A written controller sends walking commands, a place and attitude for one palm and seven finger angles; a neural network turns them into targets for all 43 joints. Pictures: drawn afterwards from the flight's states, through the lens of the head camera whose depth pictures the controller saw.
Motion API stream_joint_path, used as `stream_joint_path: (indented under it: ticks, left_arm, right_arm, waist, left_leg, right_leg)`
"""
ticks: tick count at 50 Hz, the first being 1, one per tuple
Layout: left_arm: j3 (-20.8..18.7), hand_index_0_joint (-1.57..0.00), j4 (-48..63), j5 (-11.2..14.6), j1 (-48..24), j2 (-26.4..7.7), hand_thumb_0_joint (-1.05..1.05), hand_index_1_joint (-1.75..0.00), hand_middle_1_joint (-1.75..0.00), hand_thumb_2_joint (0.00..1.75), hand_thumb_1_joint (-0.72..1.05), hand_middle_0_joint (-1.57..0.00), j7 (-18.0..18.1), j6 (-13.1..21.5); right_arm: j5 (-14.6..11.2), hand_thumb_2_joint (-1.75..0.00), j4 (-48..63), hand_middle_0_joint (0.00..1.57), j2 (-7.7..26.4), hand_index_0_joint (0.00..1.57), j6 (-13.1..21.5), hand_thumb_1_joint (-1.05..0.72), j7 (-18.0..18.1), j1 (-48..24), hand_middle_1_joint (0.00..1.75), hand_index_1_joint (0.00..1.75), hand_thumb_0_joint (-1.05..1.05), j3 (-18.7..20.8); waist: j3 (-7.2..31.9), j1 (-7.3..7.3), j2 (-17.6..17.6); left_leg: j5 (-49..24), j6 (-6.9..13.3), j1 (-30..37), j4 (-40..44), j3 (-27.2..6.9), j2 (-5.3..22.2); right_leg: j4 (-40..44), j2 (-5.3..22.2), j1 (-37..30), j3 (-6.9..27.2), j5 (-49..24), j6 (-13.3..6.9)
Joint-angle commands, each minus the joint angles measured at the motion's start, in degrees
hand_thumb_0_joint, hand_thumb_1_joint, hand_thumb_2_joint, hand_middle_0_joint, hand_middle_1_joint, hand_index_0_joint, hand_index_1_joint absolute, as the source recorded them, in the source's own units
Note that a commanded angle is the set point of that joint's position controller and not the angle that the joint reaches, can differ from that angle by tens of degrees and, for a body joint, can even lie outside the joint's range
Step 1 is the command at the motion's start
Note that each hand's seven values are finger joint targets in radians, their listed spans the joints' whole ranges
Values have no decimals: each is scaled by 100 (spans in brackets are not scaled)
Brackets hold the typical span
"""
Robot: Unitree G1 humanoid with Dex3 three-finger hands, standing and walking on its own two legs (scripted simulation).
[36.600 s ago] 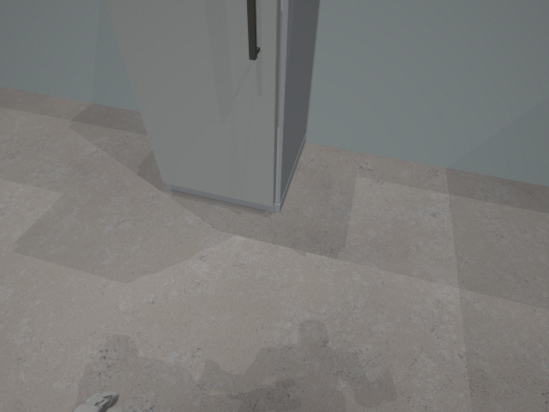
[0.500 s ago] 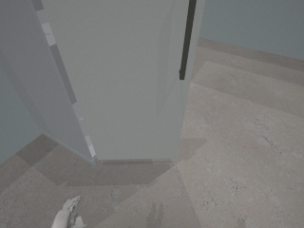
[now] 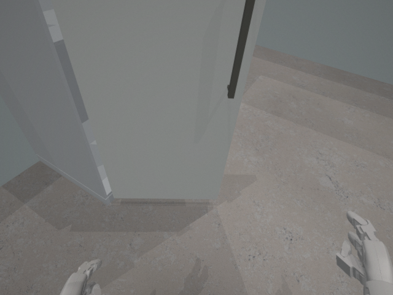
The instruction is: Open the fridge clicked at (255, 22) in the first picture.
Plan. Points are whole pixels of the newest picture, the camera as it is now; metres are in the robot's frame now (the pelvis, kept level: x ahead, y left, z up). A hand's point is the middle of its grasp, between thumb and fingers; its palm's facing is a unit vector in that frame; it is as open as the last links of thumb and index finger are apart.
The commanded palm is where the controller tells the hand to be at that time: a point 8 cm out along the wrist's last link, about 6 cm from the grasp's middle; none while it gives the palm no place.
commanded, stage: let the arm hang, fingers relaxed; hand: right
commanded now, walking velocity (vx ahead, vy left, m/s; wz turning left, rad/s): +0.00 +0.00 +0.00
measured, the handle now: (243, 23) +0.73 -0.05 +0.26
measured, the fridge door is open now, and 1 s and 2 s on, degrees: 57 57 57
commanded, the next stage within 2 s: look to check the result in 0.98 s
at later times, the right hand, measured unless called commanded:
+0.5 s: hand out of the picture +0.00 -0.24 -0.15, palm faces -0.05 +0.96 -0.28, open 7.3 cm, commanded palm none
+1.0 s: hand out of the picture +0.06 -0.20 -0.16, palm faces -0.06 +0.98 -0.21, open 7.3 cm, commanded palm none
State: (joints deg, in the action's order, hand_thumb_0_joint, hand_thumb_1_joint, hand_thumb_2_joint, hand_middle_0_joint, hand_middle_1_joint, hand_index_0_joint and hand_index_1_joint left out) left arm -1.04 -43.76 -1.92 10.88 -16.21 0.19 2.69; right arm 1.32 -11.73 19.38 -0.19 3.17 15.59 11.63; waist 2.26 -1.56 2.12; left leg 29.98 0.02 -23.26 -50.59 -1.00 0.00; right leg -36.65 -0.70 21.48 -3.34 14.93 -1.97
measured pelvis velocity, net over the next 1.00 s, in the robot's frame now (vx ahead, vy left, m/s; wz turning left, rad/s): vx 0.03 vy -0.02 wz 0.03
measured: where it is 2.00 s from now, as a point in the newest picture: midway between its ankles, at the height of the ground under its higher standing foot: outside the picture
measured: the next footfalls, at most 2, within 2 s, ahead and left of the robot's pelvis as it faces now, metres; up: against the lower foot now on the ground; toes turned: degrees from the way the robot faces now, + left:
none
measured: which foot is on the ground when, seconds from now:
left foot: down 0.00-1.00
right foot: down 0.00-1.00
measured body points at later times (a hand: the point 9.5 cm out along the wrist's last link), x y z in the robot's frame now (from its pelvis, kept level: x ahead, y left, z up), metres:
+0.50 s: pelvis +0.00 -0.02 +0.02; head +0.04 -0.02 +0.47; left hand +0.01 +0.22 -0.14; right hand +0.01 -0.29 -0.13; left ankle +0.01 +0.12 -0.72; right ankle +0.05 -0.11 -0.72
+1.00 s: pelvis +0.03 -0.02 +0.02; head +0.05 -0.02 +0.47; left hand +0.05 +0.21 -0.13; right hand +0.07 -0.25 -0.14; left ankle +0.01 +0.12 -0.72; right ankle +0.05 -0.11 -0.72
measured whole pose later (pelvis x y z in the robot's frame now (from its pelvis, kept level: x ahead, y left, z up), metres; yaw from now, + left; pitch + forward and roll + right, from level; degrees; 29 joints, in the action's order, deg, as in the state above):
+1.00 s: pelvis +0.03 -0.02 +0.02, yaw +2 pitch +0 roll +0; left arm -0.5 -64.4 -0.9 10.2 -9.7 1.1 -0.7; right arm 1.5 -64.2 10.4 0.0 1.9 11.2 -1.0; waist -2.7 -0.6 -0.3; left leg 13.0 -1.3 -9.5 -22.9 -2.8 0.2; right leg -23.5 -0.6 12.5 -4.6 10.8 -2.5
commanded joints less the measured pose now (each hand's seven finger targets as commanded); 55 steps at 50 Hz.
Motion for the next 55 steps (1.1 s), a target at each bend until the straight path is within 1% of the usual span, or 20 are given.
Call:
stream_joint_path:
  ticks: [1, 2, 3, 4, 5, 7, 8, 10, 12, 14, 16, 19, 20, 23, 32, 39, 40, 43, 48, 55]
  left_arm:
    - [-108, -20, 562, 58, -282, -659, 0, -30, -30, 90, 90, -20, 30, -63]
    - [-123, -20, 525, 125, -243, -456, 0, -30, -30, 90, 90, -20, 34, -146]
    - [-132, -20, 299, 76, -50, -323, 0, -30, -30, 90, 90, -20, 4, -226]
    - [-125, -20, 70, 78, 204, -360, 0, -30, -30, 90, 90, -20, -33, -326]
    - [-123, -20, -49, 37, 146, -306, 0, -30, -30, 90, 90, -20, -6, -394]
    - [-103, -20, -302, 41, 68, -274, 0, -30, -30, 90, 90, -20, 25, -390]
    - [-84, -20, -429, 50, 92, -267, 0, -30, -30, 90, 90, -20, 44, -360]
    - [-127, -20, -566, 22, 54, -287, 0, -30, -30, 90, 90, -20, 75, -328]
    - [-116, -20, -746, 19, 8, -282, 0, -30, -30, 90, 90, -20, 78, -360]
    - [-137, -20, -877, 24, 42, -287, 0, -30, -30, 90, 90, -20, 84, -387]
    - [-163, -20, -991, 40, 199, -316, 0, -30, -30, 90, 90, -20, 94, -386]
    - [-181, -20, -1179, 45, 297, -345, 0, -30, -30, 90, 90, -20, 102, -381]
    - [-183, -20, -1225, 63, 358, -348, 0, -30, -30, 90, 90, -20, 103, -362]
    - [-167, -20, -1384, 63, 363, -289, 0, -30, -30, 90, 90, -20, 113, -338]
    - [-104, -20, -1706, 91, 298, -127, 0, -30, -30, 90, 90, -20, 123, -272]
    - [-85, -20, -1848, 90, 182, -44, 0, -30, -30, 90, 90, -20, 121, -272]
    - [-91, -20, -1842, 103, 234, -65, 0, -30, -30, 90, 90, -20, 118, -256]
    - [-82, -20, -1897, 93, 162, -6, 0, -30, -30, 90, 90, -20, 127, -256]
    - [-76, -20, -1945, 90, 160, 8, 0, -30, -30, 90, 90, -20, 131, -270]
    - [-86, -20, -1984, 112, 268, -10, 0, -30, -30, 90, 90, -20, 148, -239]
  right_arm:
    - [21, -90, -1167, 20, 243, 20, 37, -90, -192, 351, 30, 30, 0, -720]
    - [19, -90, -1497, 20, 472, 20, 41, -90, -156, 233, 30, 30, 0, -761]
    - [22, -90, -1900, 20, 596, 20, 48, -90, -175, -12, 30, 30, 0, -799]
    - [-4, -90, -2128, 20, 678, 20, 4, -90, -201, -297, 30, 30, 0, -879]
    - [1, -90, -2317, 20, 579, 20, -10, -90, -178, -483, 30, 30, 0, -932]
    - [-28, -90, -2812, 20, 385, 20, 19, -90, -171, -588, 30, 30, 0, -1004]
    - [-35, -90, -3045, 20, 288, 20, 46, -90, -167, -510, 30, 30, 0, -1032]
    - [-8, -90, -3351, 20, 35, 20, 51, -90, -142, -203, 30, 30, 0, -927]
    - [-30, -90, -3682, 20, 64, 20, 7, -90, -156, -169, 30, 30, 0, -985]
    - [-23, -90, -3922, 20, 38, 20, -2, -90, -170, -126, 30, 30, 0, -997]
    - [-18, -90, -4143, 20, 22, 20, -5, -90, -176, -140, 30, 30, 0, -1022]
    - [-15, -90, -4388, 20, -27, 20, -12, -90, -175, -138, 30, 30, 0, -1050]
    - [-12, -90, -4468, 20, 5, 20, 9, -90, -171, -67, 30, 30, 0, -1053]
    - [-16, -90, -4660, 20, -48, 20, 17, -90, -155, -88, 30, 30, 0, -1083]
    - [-18, -90, -4973, 20, -107, 20, 46, -90, -109, -55, 30, 30, 0, -1125]
    - [-8, -90, -5057, 20, -204, 20, 66, -90, -85, -119, 30, 30, 0, -1126]
    - [-1, -90, -5062, 20, -187, 20, 91, -90, -81, -49, 30, 30, 0, -1117]
    - [-9, -90, -5067, 20, -242, 20, 88, -90, -82, -122, 30, 30, 0, -1117]
    - [-13, -90, -5097, 20, -252, 20, 94, -90, -85, -138, 30, 30, 0, -1125]
    - [-18, -90, -5135, 20, -251, 20, 112, -90, -75, -23, 30, 30, 0, -1115]
  waist:
    - [554, 327, -1538]
    - [516, 220, -1938]
    - [111, 30, -1631]
    - [-99, -187, -590]
    - [-236, -201, -778]
    - [-500, -169, -359]
    - [-348, -139, -14]
    - [-11, 39, 573]
    - [-88, 95, 1020]
    - [-214, 121, 755]
    - [-142, 101, 146]
    - [-256, 90, -30]
    - [-100, 101, -108]
    - [-208, 89, -280]
    - [-194, 92, -170]
    - [-410, 78, -200]
    - [-188, 90, -283]
    - [-341, 76, -82]
    - [-456, 69, -76]
    - [-139, 94, -285]
  left_leg:
    - [-2746, 50, 1233, 2140, -431, 475]
    - [-3487, 248, 1308, 2577, -1357, 1116]
    - [-3290, 564, 900, 2912, -1765, 1537]
    - [-1705, 725, 162, 3103, -1514, 1575]
    - [-1236, 604, -132, 3150, -1433, 1087]
    - [-1359, 447, -131, 3103, -1152, 784]
    - [-1568, 357, 109, 2994, -1016, 642]
    - [-1534, 260, 636, 2907, -686, 407]
    - [-1236, 244, 892, 2838, -426, 301]
    - [-1072, 250, 981, 2948, -379, 257]
    - [-1046, 226, 986, 3006, -325, 256]
    - [-1033, 202, 872, 3032, -289, 256]
    - [-1193, 199, 958, 3029, -289, 278]
    - [-1411, 196, 903, 3063, -323, 337]
    - [-2032, 152, 916, 3015, -405, 443]
    - [-2001, 134, 859, 3124, -465, 465]
    - [-2162, 131, 970, 3107, -477, 468]
    - [-2139, 134, 933, 3143, -486, 479]
    - [-2082, 146, 918, 3226, -517, 469]
    - [-2429, 141, 1097, 3171, -493, 487]
  right_leg:
    - [166, 735, -141, 783, -1914, -237]
    - [-73, 202, 149, 444, -429, 49]
    - [-176, 31, 124, 244, 659, 164]
    - [-72, 59, -478, 170, 809, 156]
    - [56, 85, -706, 222, 364, 135]
    - [466, 245, -913, 426, -282, 112]
    - [723, 371, -1011, 524, -494, 91]
    - [1065, 594, -938, 779, -410, 7]
    - [1498, 690, -632, 892, 237, -33]
    - [1745, 702, -434, 944, 762, -33]
    - [1850, 747, -563, 997, 779, -60]
    - [2002, 789, -637, 1035, 819, -69]
    - [1984, 802, -762, 1018, 610, -84]
    - [1941, 786, -874, 937, 289, -76]
    - [1816, 772, -1236, 737, -679, -67]
    - [1847, 731, -1250, 659, -661, -29]
    - [1761, 739, -1375, 631, -860, -31]
    - [1795, 716, -1326, 584, -822, -9]
    - [1828, 703, -1299, 583, -712, 6]
    - [1718, 735, -1566, 551, -1179, -23]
